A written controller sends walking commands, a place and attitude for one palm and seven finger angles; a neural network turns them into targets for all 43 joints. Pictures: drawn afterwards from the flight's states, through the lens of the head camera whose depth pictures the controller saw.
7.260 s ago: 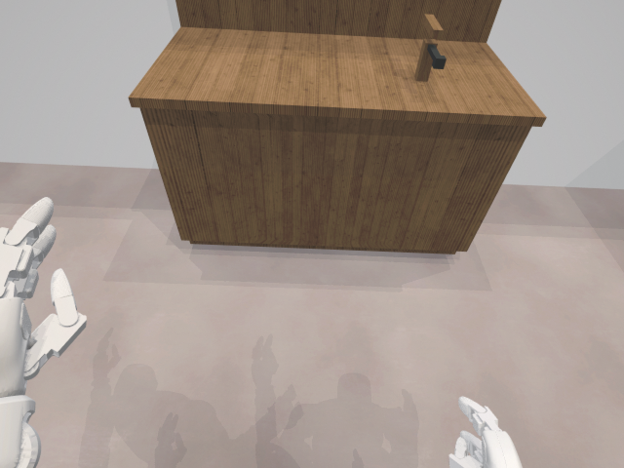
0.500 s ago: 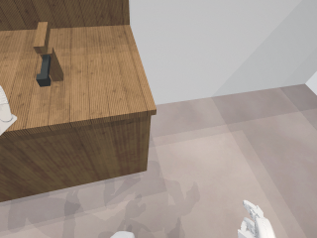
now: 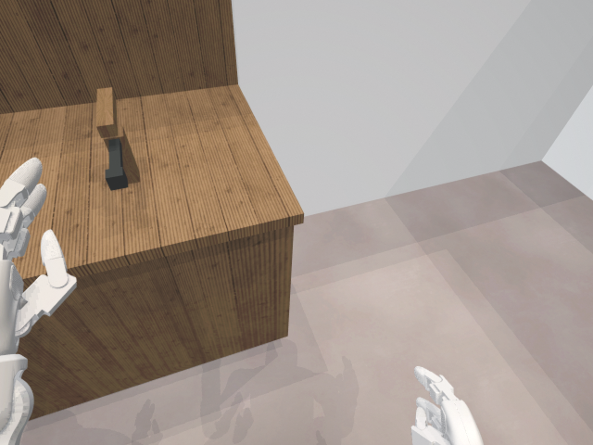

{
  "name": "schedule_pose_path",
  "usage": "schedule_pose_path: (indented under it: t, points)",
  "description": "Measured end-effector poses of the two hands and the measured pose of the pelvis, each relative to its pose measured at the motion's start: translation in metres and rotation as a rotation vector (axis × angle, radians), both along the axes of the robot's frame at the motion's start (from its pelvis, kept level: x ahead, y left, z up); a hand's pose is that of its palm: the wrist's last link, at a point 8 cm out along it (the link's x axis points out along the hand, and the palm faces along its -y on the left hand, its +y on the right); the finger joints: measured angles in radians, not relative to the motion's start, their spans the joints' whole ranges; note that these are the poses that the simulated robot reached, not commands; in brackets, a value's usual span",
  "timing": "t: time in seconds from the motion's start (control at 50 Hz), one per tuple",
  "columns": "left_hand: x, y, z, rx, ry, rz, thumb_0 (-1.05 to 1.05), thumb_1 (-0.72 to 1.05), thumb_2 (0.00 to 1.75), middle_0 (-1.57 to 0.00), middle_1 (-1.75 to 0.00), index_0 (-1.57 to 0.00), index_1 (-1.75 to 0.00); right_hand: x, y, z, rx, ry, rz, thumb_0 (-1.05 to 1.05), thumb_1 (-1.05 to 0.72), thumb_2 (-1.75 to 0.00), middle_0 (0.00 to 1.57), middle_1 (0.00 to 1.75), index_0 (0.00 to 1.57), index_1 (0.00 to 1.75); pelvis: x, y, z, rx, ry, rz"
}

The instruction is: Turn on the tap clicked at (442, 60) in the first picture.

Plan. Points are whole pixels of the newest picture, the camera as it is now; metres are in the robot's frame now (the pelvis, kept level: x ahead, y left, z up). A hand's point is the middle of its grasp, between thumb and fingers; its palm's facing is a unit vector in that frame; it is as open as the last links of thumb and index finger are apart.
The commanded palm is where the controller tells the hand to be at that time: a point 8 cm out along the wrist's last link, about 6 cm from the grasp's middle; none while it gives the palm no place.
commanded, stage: come to a stop and stand still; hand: left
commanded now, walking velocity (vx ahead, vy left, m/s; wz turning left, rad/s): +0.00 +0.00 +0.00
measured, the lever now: (116, 178) +0.49 +0.37 +0.05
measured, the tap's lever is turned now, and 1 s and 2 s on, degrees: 0 0 0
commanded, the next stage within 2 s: look again from close up in 0.16 s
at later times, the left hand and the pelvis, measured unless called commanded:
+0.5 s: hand (88, 286) +0.23 +0.25 +0.15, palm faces +0.38 -0.83 -0.41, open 7.4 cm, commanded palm +0.16 +0.28 +0.17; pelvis +0.01 -0.01 +0.00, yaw +2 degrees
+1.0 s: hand (116, 246) +0.28 +0.25 +0.15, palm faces +0.44 -0.84 -0.32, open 7.4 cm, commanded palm +0.23 +0.27 +0.17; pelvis +0.08 -0.01 -0.02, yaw +2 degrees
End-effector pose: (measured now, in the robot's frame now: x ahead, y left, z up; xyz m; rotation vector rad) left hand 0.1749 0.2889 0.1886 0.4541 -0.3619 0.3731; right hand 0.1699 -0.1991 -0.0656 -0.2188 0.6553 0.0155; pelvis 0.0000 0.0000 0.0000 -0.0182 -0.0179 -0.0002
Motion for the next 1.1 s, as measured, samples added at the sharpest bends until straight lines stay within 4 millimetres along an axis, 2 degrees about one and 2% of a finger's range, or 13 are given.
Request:
schedule_pose_path:
  t: [0.06,0.16,0.26,0.44,0.62,0.82,0.92,1.0,1.04,1.1]
  points:
    - [-0.003,-0.005,-0.014,-0.024,0.075,-0.012,0.01,0.89,0.90,-0.20,-0.30,-0.20,-0.30,0.004,-0.003,0.007,-0.008,-0.032,-0.014,0.01,-0.90,-0.90,0.21,0.30,0.20,0.30,-0.001,0.001,0.002,0.004,0.001,0.007]
    - [-0.008,0.002,-0.028,-0.032,0.141,0.013,0.02,0.89,0.90,-0.21,-0.30,-0.21,-0.30,0.007,-0.012,0.011,-0.048,-0.043,-0.010,0.01,-0.90,-0.90,0.21,0.30,0.20,0.30,-0.006,-0.003,0.000,-0.002,-0.004,0.014]
    - [-0.010,0.004,-0.024,-0.049,0.093,0.026,0.02,0.89,0.90,-0.21,-0.30,-0.21,-0.30,0.006,-0.020,0.013,-0.094,-0.016,-0.005,0.01,-0.90,-0.90,0.21,0.30,0.20,0.30,-0.004,-0.004,0.000,-0.015,0.002,0.020]
    - [0.008,-0.002,-0.015,-0.004,0.094,0.015,0.02,0.89,0.90,-0.21,-0.30,-0.20,-0.30,0.010,-0.019,0.003,-0.067,0.023,-0.016,0.01,-0.90,-0.90,0.21,0.30,0.20,0.30,0.008,-0.006,0.002,0.010,0.017,0.038]
    - [0.019,-0.010,-0.023,-0.013,0.153,0.019,0.02,0.89,0.90,-0.21,-0.30,-0.21,-0.30,0.029,-0.020,-0.004,-0.049,0.050,-0.003,0.01,-0.90,-0.90,0.21,0.30,0.20,0.30,0.025,-0.014,0.002,0.004,0.033,0.039]
    - [0.034,-0.020,-0.018,-0.016,0.106,0.013,0.02,0.89,0.90,-0.21,-0.30,-0.21,-0.30,0.058,-0.038,0.000,-0.062,0.002,-0.031,0.01,-0.90,-0.90,0.21,0.30,0.20,0.30,0.045,-0.023,-0.004,0.001,0.035,0.040]
    - [0.048,-0.014,-0.028,-0.045,0.075,0.025,0.02,0.89,0.90,-0.21,-0.30,-0.21,-0.30,0.069,-0.048,-0.006,-0.089,0.022,-0.058,0.01,-0.90,-0.90,0.21,0.30,0.20,0.30,0.063,-0.020,-0.012,-0.018,0.033,0.044]
    - [0.067,-0.004,-0.033,-0.059,0.026,0.032,0.02,0.89,0.90,-0.21,-0.30,-0.21,-0.30,0.077,-0.048,-0.012,-0.114,0.053,-0.070,0.01,-0.90,-0.90,0.21,0.30,0.20,0.30,0.080,-0.013,-0.020,0.003,0.022,0.036]
    - [0.081,-0.001,-0.032,-0.052,0.020,0.029,0.02,0.89,0.90,-0.21,-0.30,-0.21,-0.30,0.081,-0.044,-0.014,-0.101,0.052,-0.087,0.01,-0.90,-0.90,0.20,0.30,0.20,0.30,0.084,-0.010,-0.021,0.019,0.010,0.033]
    - [0.099,-0.003,-0.020,-0.020,0.025,-0.002,0.02,0.89,0.90,-0.21,-0.30,-0.20,-0.30,0.084,-0.033,-0.014,-0.060,0.054,-0.089,0.01,-0.90,-0.90,0.20,0.30,0.20,0.30,0.093,-0.005,-0.015,0.017,-0.004,0.052]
